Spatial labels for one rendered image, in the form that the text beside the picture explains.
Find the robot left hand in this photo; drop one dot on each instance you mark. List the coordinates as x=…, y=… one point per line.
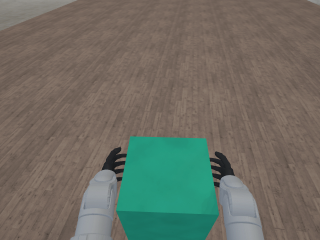
x=110, y=163

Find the robot right forearm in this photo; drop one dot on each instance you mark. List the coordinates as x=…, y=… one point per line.
x=240, y=211

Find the robot left forearm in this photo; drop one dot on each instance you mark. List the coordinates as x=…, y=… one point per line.
x=97, y=208

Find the robot right hand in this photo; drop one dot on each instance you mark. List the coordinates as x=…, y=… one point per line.
x=225, y=168

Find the carton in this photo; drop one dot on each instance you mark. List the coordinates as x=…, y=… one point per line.
x=167, y=190

